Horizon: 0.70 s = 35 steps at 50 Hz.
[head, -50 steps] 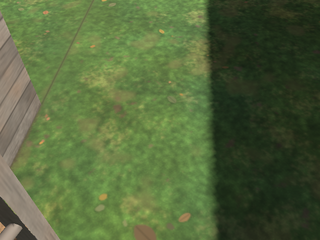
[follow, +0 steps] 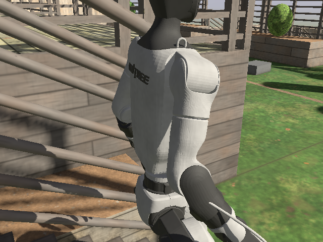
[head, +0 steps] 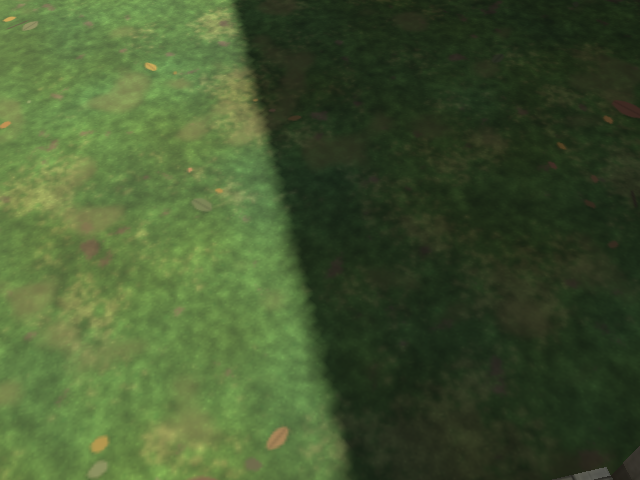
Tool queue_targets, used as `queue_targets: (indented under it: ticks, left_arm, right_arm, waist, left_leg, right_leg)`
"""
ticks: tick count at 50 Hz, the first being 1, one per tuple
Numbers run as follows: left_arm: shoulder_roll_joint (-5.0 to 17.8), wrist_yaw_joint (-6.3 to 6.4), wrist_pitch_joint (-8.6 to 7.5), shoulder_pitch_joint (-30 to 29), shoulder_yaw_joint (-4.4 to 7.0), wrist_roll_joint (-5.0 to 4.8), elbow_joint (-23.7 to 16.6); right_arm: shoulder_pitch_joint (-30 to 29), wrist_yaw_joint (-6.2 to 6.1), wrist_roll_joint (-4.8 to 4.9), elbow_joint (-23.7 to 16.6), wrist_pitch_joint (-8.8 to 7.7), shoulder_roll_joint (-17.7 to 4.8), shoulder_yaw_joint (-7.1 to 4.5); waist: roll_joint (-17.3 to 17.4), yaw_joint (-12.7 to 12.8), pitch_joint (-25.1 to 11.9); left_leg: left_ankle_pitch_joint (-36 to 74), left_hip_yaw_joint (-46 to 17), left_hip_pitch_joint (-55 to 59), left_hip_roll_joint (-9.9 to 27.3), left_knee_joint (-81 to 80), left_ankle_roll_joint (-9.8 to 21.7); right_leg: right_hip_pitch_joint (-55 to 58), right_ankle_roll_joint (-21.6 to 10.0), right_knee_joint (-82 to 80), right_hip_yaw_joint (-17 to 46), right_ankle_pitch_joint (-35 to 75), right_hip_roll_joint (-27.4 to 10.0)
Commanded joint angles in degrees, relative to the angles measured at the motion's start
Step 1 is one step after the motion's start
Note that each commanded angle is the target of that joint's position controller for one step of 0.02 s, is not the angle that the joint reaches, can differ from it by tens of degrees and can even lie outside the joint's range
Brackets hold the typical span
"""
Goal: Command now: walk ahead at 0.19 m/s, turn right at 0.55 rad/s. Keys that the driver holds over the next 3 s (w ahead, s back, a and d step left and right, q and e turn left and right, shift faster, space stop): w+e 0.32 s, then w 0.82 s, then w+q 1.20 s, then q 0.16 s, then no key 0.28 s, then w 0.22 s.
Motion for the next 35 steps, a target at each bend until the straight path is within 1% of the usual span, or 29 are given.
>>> queue_targets:
  ticks: [1, 2, 3, 5, 6, 8, 10, 12, 13, 14, 15, 16, 17, 18, 20, 21, 22, 23, 24, 26, 27, 28, 29, 30, 31, 32, 33, 34, 35]
  left_arm:
    - [4.6, 0.38, -0.85, -2.0, 0.86, 1.46, -1.7]
    - [2.8, 0.46, -0.79, -0.3, 0.16, 1.88, -0.1]
    - [1.9, 0.66, -1.18, 2.0, -0.25, 1.96, 1.4]
    - [1.7, 0.75, -1.98, 6.2, -0.68, 2.25, 4.1]
    - [1.5, 0.86, -2.24, 9.0, -0.80, 2.73, 5.8]
    - [1.0, 0.49, -2.56, 11.7, -1.37, 2.74, 7.3]
    - [0.5, -0.37, -2.52, 12.8, -1.79, 2.42, 7.1]
    - [-0.8, 0.55, -2.46, 15.4, -2.45, 2.09, 7.4]
    - [-4.3, 1.81, -2.76, 20.1, -3.48, 3.00, 10.0]
    - [-5.8, 2.81, -2.65, 22.9, -3.97, 2.70, 10.9]
    - [-6.0, 3.04, -2.66, 26.2, -4.26, 2.44, 12.2]
    - [-5.3, 2.82, -2.56, 26.7, -4.42, 1.41, 11.7]
    - [-4.9, 2.30, -2.30, 24.2, -4.65, 1.35, 10.7]
    - [-4.7, 1.28, -1.74, 23.4, -5.06, 1.80, 10.2]
    - [-2.1, -1.27, -1.40, 19.7, -4.73, 2.64, 8.6]
    - [-1.8, -1.42, -1.69, 18.1, -4.68, 2.30, 8.0]
    - [-1.6, -1.29, -2.20, 16.8, -4.69, 2.32, 7.7]
    - [-1.2, -1.24, -2.44, 16.4, -4.85, 2.34, 7.7]
    - [-0.9, -0.95, -2.34, 16.9, -4.37, 1.82, 7.9]
    - [2.3, -1.04, -1.06, 17.9, -3.24, 1.36, 8.0]
    - [3.8, -1.73, -0.18, 17.1, -2.99, 1.20, 7.7]
    - [4.0, -3.10, 0.57, 17.6, -2.88, 2.02, 8.4]
    - [4.0, -4.78, 0.71, 16.1, -2.80, 3.44, 8.5]
    - [-1.0, -6.54, 0.09, 19.9, -3.51, 3.76, 11.0]
    - [-4.7, -6.13, -0.88, 27.3, -3.55, 0.99, 11.0]
    - [-0.9, -4.46, -0.77, 21.6, -3.45, 1.08, 5.2]
    - [-0.6, -2.61, -0.87, 12.3, -3.40, 1.71, 2.5]
    - [-1.0, -1.22, -0.83, 6.6, -3.74, 2.09, 2.1]
    - [-1.7, -0.78, -0.87, 8.3, -4.08, 2.25, 2.6]
  right_arm:
    - [6.1, 3.15, -1.59, 0.7, 0.14, 1.0, 2.06]
    - [6.2, 4.09, -0.35, 1.0, 0.05, 0.4, 2.08]
    - [4.7, 4.47, 0.01, 0.8, -0.09, -0.5, 2.24]
    - [1.7, 3.99, -0.31, 0.3, -0.44, -0.8, 2.86]
    - [-0.6, 3.29, -0.03, -0.1, -0.36, -0.2, 3.17]
    - [-3.7, 2.46, -0.60, -0.5, -0.59, 0.5, 3.58]
    - [-3.0, 1.96, -1.19, 0.7, -1.09, 1.0, 3.98]
    - [-3.3, 0.93, -1.59, 1.5, -1.80, 1.6, 4.35]
    - [-7.6, 0.99, -1.53, 0.5, -1.94, 2.6, 4.74]
    - [-11.1, 0.95, -2.01, 0.4, -1.74, 3.0, 4.91]
    - [-11.6, 1.17, -1.73, 0.5, -1.95, 3.9, 5.02]
    - [-8.9, 1.64, -1.32, 2.5, -2.58, 3.5, 4.78]
    - [-8.4, 2.51, -1.89, 3.6, -2.83, 4.3, 5.32]
    - [-7.7, 3.22, -2.11, 3.5, -2.55, 5.6, 5.26]
    - [-6.8, 4.38, -1.64, 3.7, -1.30, 5.3, 5.36]
    - [-8.8, 4.61, -1.51, 2.2, -0.71, 4.8, 5.40]
    - [-8.8, 4.64, -1.79, 2.0, -0.26, 3.8, 5.41]
    - [-8.9, 4.41, -1.78, 2.1, -0.07, 2.4, 5.25]
    - [-10.2, 4.40, -1.72, 2.0, -0.14, 1.9, 5.41]
    - [-13.0, 4.32, 0.09, 1.8, -0.66, 2.0, 5.97]
    - [-10.6, 4.44, 1.08, 4.0, -1.46, 1.2, 5.56]
    - [-4.1, 4.67, 1.19, 7.0, -2.02, -0.4, 4.56]
    - [11.2, 4.87, 1.15, 12.0, -2.76, -3.9, 2.55]
    - [28.3, 5.57, 0.28, 17.5, -3.35, -7.0, 0.89]
    - [25.5, 7.21, -0.12, 14.4, -3.01, -12.4, 0.18]
    - [21.9, 8.02, -1.02, 12.9, -2.09, -12.2, -0.94]
    - [18.0, 6.88, -1.25, 12.8, -1.90, -5.8, -0.05]
    - [14.2, 6.37, -1.02, 12.7, -2.62, 3.7, 3.01]
    - [10.1, 5.98, -1.34, 11.5, -3.04, 6.7, 4.40]
  waist:
    - [-3.9, -1.8, 1.4]
    - [-4.4, -1.2, 0.6]
    - [-4.1, -0.1, 0.2]
    - [-4.4, 2.0, -0.7]
    - [-3.7, 3.3, 0.2]
    - [-4.6, 4.0, 0.4]
    - [-5.0, 4.3, -0.4]
    - [-4.3, 5.5, -0.9]
    - [-3.6, 7.9, 0.3]
    - [-3.4, 10.2, 1.5]
    - [-4.1, 10.6, 1.9]
    - [-3.6, 10.3, 2.3]
    - [-3.8, 9.5, 4.1]
    - [-4.9, 8.2, 3.8]
    - [-5.8, 5.3, 5.4]
    - [-4.3, 5.6, 6.5]
    - [-4.8, 4.9, 6.9]
    - [-5.0, 5.1, 7.8]
    - [-3.6, 6.3, 8.8]
    - [-4.4, 8.2, 9.2]
    - [-2.4, 7.3, 7.9]
    - [-1.6, 5.0, 6.2]
    - [-0.4, -1.8, 3.0]
    - [7.6, -6.2, -2.5]
    - [14.0, -0.2, -9.0]
    - [11.2, -3.9, -9.0]
    - [5.1, -5.3, 1.6]
    - [-4.8, -2.7, 6.5]
    - [-5.1, 1.0, 7.7]
  left_leg:
    - [14.1, -1.7, -3.4, 2.1, 3.5, 2.3]
    - [15.0, -1.5, -4.1, 2.0, 4.4, 2.2]
    - [15.9, -1.5, -6.1, 2.3, 3.6, 2.0]
    - [16.5, -1.2, -8.9, 2.6, 1.5, 1.0]
    - [18.4, -1.9, -10.8, 3.2, -2.2, 0.5]
    - [17.9, -1.2, -11.4, 2.9, -5.4, 0.1]
    - [15.6, -0.2, -9.5, 2.7, -7.5, 0.6]
    - [19.7, -1.4, -8.6, 2.0, -12.2, -0.5]
    - [26.2, -8.3, -19.8, 3.7, -19.7, -1.1]
    - [28.1, -8.7, -24.2, 3.4, -24.7, -1.5]
    - [27.6, -7.8, -24.7, 2.5, -26.1, -1.3]
    - [32.1, -6.2, -19.7, 1.5, -29.6, -1.0]
    - [38.7, -4.9, -13.4, 1.5, -34.0, -0.7]
    - [39.6, -1.4, -3.7, 0.4, -33.3, -0.3]
    - [36.9, 1.3, 12.5, -0.1, -29.7, -1.0]
    - [33.7, 1.2, 15.9, -0.1, -30.7, -1.7]
    - [32.8, 0.2, 16.8, 0.6, -31.5, -1.8]
    - [30.2, -2.0, 15.0, 1.4, -34.0, -1.3]
    - [27.9, -2.7, 12.3, 1.8, -40.3, -0.5]
    - [25.7, -0.9, 13.6, 0.9, -50.0, 0.8]
    - [29.9, 1.2, 20.3, 0.2, -55.0, 1.3]
    - [34.8, 3.3, 29.7, -0.5, -55.0, 1.9]
    - [36.2, 3.3, 44.7, 1.2, -49.3, 4.6]
    - [41.5, -1.5, 62.2, 6.7, -40.9, 11.1]
    - [66.8, -12.1, 67.4, 16.9, -34.1, 21.2]
    - [43.2, -29.4, 66.4, 23.8, -41.7, 29.7]
    - [11.3, -31.5, 58.2, 24.0, -48.7, 26.8]
    - [4.1, -21.0, 46.2, 16.9, -52.2, 20.5]
    - [12.0, -19.9, 31.5, 18.1, -54.3, 23.3]
  right_leg:
    - [-4.4, -8.0, -18.7, 21.8, -10.6, -13.1]
    - [-3.7, -8.7, -18.6, 23.1, -9.2, -13.4]
    - [-1.5, -8.9, -17.6, 23.1, -8.9, -13.3]
    - [2.9, -9.3, -15.4, 24.2, -7.6, -13.1]
    - [5.4, -9.7, -14.4, 24.4, -6.2, -13.1]
    - [7.2, -10.9, -12.7, 27.3, -3.9, -13.2]
    - [6.9, -11.4, -10.4, 29.0, -2.8, -12.5]
    - [8.4, -12.6, -7.7, 30.3, -1.6, -11.0]
    - [19.1, -12.5, -2.1, 34.9, -3.6, -12.6]
    - [23.2, -12.3, 1.9, 35.8, -5.4, -12.0]
    - [22.5, -12.5, 3.8, 37.2, -7.0, -11.2]
    - [15.5, -13.0, 5.0, 36.6, -9.3, -9.7]
    - [6.3, -12.5, 7.5, 34.8, -11.2, -7.4]
    - [-3.8, -12.2, 5.9, 32.3, -13.2, -5.9]
    - [-21.0, -12.3, 4.0, 31.9, -20.3, -5.3]
    - [-23.9, -11.7, 5.3, 31.7, -23.4, -4.8]
    - [-23.7, -11.7, 7.4, 33.1, -25.3, -5.0]
    - [-20.3, -11.4, 10.4, 35.4, -27.1, -5.4]
    - [-14.9, -11.5, 13.7, 36.8, -26.6, -5.4]
    - [-9.3, -11.3, 18.5, 37.9, -19.8, -5.5]
    - [-9.9, -10.3, 24.0, 35.2, -16.1, -4.2]
    - [-13.1, -9.0, 31.8, 32.3, -12.6, -2.2]
    - [-22.7, -6.7, 44.2, 28.8, -5.3, -1.4]
    - [-38.0, -2.0, 67.4, 18.8, -10.8, 4.1]
    - [-50.5, 2.0, 92.4, 9.2, -26.3, 6.6]
    - [-60.7, 3.6, 97.3, 8.0, -25.2, 4.6]
    - [-71.1, 2.9, 95.4, 11.2, -14.7, -1.0]
    - [-66.2, 0.3, 83.3, 12.2, -0.2, -4.0]
    - [-55.1, -0.1, 73.4, 13.1, 7.4, -9.2]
